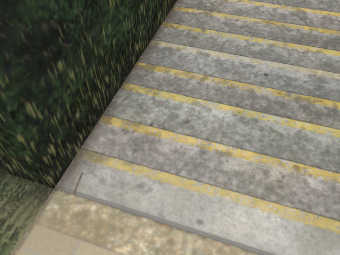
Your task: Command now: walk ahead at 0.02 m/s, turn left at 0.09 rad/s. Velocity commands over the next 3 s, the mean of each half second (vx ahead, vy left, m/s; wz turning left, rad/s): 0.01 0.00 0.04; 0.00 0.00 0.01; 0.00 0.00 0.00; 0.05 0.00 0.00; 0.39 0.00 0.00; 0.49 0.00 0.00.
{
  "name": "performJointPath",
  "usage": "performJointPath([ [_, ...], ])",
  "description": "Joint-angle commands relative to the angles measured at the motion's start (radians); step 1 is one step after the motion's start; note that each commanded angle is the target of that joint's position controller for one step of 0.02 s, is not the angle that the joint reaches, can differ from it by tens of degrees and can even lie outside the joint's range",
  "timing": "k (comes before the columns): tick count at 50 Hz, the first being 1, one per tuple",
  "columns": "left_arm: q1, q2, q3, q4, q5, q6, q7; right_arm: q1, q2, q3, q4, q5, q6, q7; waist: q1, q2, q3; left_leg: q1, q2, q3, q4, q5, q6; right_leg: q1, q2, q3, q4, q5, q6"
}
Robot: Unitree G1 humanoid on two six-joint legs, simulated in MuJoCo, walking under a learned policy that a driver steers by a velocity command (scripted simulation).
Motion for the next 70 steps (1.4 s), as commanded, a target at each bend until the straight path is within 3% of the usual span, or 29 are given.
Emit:
performJointPath([
  [1,-0.074,0.109,0.02,-0.064,0.002,-0.022,-0.008,0.004,-0.11,-0.031,-0.058,-0.003,-0.013,0.002,-0.041,-0.2,-0.055,0.094,0.056,-0.014,-0.028,-0.018,-0.007,0.014,-0.146,0.161,-0.182,0.075,-0.117],
  [3,-0.049,0.129,0.021,-0.056,-0.002,-0.033,-0.01,-0.006,-0.111,-0.035,-0.053,-0.002,0.006,0.0,-0.022,-0.156,-0.027,0.124,0.072,-0.036,-0.034,0.052,0.008,-0.017,-0.097,0.107,-0.171,0.011,-0.071],
  [5,-0.021,0.123,0.02,-0.043,-0.007,-0.037,-0.004,0.007,-0.099,-0.034,-0.042,0.006,0.009,0.001,-0.015,-0.104,-0.015,0.12,0.084,-0.054,-0.05,0.092,0.026,0.002,-0.062,0.062,-0.131,0.036,-0.05],
  [8,0.003,0.111,0.016,-0.034,-0.013,-0.032,0.004,0.009,-0.088,-0.035,-0.029,0.007,0.0,0.0,0.003,-0.05,-0.03,0.116,0.091,-0.063,-0.049,0.145,0.028,0.042,-0.046,0.041,-0.091,0.097,-0.052],
  [13,0.0,0.1,0.012,-0.021,-0.013,-0.022,0.004,0.015,-0.083,-0.036,-0.002,0.011,-0.005,-0.003,0.009,-0.008,-0.042,0.132,0.098,-0.071,-0.046,0.188,0.024,0.068,-0.03,0.026,-0.066,0.139,-0.053],
  [47,0.066,0.064,-0.012,0.151,-0.014,-0.015,0.008,0.019,-0.076,-0.023,0.244,0.02,0.003,-0.026,-0.001,-0.019,0.033,0.17,0.089,-0.042,-0.1,0.113,-0.002,0.065,0.008,0.0,-0.146,0.055,-0.049],
  [70,0.145,0.032,-0.027,0.186,-0.016,-0.015,0.007,0.071,-0.056,-0.003,0.323,0.022,0.005,-0.032,-0.006,-0.025,0.052,0.161,0.085,-0.025,-0.111,0.106,-0.016,0.059,0.013,0.001,-0.166,0.06,-0.06],
])
Next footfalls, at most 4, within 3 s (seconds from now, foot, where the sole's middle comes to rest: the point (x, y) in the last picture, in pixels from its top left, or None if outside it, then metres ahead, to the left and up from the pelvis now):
2.62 right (217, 247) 0.52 -0.12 -0.77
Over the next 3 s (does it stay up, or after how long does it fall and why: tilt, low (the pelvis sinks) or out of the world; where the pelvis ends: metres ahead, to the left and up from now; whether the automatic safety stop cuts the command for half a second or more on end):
stays up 0.53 -0.03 0.01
